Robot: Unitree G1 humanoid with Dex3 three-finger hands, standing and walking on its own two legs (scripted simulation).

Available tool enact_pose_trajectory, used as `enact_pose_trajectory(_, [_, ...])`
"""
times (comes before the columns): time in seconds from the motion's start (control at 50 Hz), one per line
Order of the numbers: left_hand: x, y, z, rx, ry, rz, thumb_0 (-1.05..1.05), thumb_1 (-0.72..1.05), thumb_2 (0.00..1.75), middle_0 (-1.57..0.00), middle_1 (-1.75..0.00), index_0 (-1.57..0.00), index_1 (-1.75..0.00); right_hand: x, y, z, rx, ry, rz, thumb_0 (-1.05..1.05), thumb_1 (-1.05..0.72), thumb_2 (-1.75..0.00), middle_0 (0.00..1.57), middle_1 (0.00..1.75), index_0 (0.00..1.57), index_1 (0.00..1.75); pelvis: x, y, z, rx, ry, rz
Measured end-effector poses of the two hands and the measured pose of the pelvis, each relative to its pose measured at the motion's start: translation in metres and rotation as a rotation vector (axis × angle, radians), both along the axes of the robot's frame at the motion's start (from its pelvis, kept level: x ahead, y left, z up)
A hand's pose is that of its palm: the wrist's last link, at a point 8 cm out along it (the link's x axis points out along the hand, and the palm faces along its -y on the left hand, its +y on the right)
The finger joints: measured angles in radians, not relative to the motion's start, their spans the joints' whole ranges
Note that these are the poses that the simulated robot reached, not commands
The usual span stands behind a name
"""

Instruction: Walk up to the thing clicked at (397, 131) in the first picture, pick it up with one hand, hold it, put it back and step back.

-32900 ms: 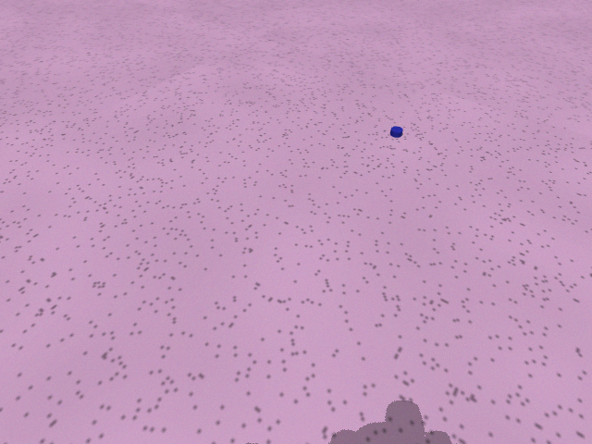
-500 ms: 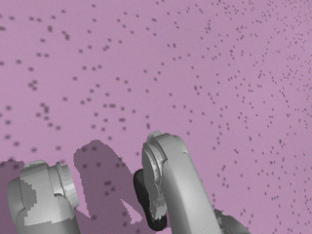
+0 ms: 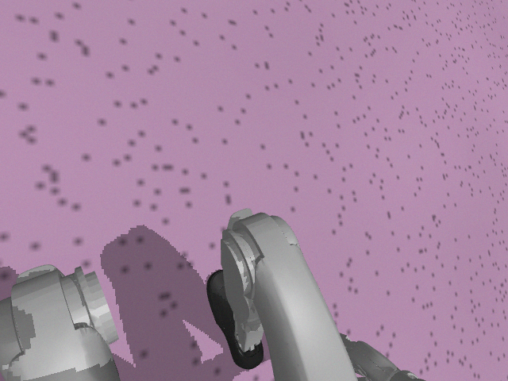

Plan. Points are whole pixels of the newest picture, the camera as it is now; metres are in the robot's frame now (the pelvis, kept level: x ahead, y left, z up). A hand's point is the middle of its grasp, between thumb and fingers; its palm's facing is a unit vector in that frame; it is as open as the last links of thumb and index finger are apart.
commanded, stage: rest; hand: left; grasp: from above
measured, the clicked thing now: out of the picture +0.42 +0.35 -0.27
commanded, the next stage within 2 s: open in 0.08 s
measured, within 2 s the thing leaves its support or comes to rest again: neither
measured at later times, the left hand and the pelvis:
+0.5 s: hand out of the picture +0.41 +0.32 -0.25, palm faces -0.41 -0.17 -0.90, open 9.7 cm; pelvis -0.01 +0.00 +0.00, yaw -1 degrees
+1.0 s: hand out of the picture +0.41 +0.33 -0.25, palm faces -0.42 -0.18 -0.89, open 13.1 cm; pelvis +0.00 +0.00 +0.01, yaw -1 degrees
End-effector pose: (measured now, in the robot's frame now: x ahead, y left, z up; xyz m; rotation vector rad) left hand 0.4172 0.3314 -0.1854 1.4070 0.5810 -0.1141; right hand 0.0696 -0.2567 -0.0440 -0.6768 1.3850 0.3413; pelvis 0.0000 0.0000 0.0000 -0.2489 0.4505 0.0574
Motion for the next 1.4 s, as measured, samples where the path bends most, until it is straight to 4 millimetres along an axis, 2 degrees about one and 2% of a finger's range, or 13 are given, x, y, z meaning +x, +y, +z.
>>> enact_pose_trajectory(0.26, [-0.002, 0.000, 0.000, -0.002, 0.005, -0.013, -0.09, 0.23, 0.31, -0.64, -0.49, -1.07, -0.55, -0.009, 0.003, 0.002, 0.008, 0.024, 0.017, 0.00, -0.91, -0.90, 0.20, 0.30, 0.20, 0.30, -0.003, -0.002, 0.002, -0.002, -0.012, -0.006])
enact_pose_trajectory(0.38, [-0.004, -0.001, -0.001, 0.006, 0.004, -0.030, -0.05, 0.21, 0.36, -0.61, -0.52, -0.87, -0.54, -0.010, 0.002, 0.004, 0.003, 0.024, 0.024, 0.00, -0.91, -0.90, 0.21, 0.30, 0.20, 0.30, -0.004, -0.002, 0.002, -0.004, -0.019, -0.009])
enact_pose_trajectory(0.54, [-0.004, -0.002, -0.003, 0.004, -0.009, -0.024, -0.02, 0.05, 0.51, -0.53, -0.60, -0.60, -0.59, -0.008, 0.001, 0.008, -0.004, 0.013, 0.036, 0.00, -0.91, -0.90, 0.21, 0.30, 0.20, 0.30, -0.005, -0.001, 0.003, -0.007, -0.024, -0.011])
enact_pose_trajectory(0.8, [-0.001, 0.003, -0.006, 0.007, 0.002, 0.002, 0.00, -0.19, 0.70, -0.35, -0.76, -0.36, -0.75, -0.003, 0.001, 0.014, -0.006, 0.012, 0.045, 0.00, -0.90, -0.90, 0.21, 0.30, 0.20, 0.30, -0.004, 0.000, 0.005, -0.015, -0.015, -0.009])
enact_pose_trajectory(1.18, [-0.004, 0.001, -0.001, 0.005, 0.004, -0.028, 0.00, -0.39, 0.88, -0.15, -0.98, -0.16, -0.95, -0.008, 0.008, 0.011, 0.014, 0.001, 0.041, 0.00, -0.90, -0.90, 0.21, 0.30, 0.20, 0.30, -0.008, 0.000, 0.006, -0.015, -0.031, -0.009])
enact_pose_trajectory(1.4, [-0.001, -0.002, -0.002, 0.002, -0.009, -0.033, 0.00, -0.44, 0.93, -0.10, -1.02, -0.12, -0.99, -0.013, 0.003, 0.018, -0.009, 0.011, 0.031, 0.00, -0.90, -0.90, 0.21, 0.30, 0.20, 0.30, -0.008, 0.000, 0.009, -0.014, -0.024, -0.010])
